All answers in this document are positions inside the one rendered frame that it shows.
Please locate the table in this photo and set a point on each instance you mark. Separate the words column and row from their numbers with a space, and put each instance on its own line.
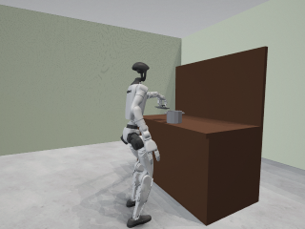
column 210, row 163

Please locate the pot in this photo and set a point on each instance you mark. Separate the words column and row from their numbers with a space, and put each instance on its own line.
column 174, row 116

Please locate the right robot thigh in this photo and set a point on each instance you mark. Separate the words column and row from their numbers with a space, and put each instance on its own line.
column 138, row 143

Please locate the lid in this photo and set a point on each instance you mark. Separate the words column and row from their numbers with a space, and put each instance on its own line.
column 158, row 107

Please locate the right robot forearm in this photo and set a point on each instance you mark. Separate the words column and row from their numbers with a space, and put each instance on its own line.
column 143, row 128

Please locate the left robot hand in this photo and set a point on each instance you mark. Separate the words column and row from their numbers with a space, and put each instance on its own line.
column 160, row 100

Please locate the right robot foot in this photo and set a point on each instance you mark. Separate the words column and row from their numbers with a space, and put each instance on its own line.
column 142, row 220

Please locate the robot right upper arm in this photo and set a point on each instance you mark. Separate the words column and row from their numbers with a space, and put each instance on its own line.
column 141, row 90

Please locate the right robot hand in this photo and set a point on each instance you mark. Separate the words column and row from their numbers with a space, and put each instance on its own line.
column 151, row 146

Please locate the left robot forearm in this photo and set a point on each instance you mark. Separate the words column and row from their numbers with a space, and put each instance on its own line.
column 154, row 94

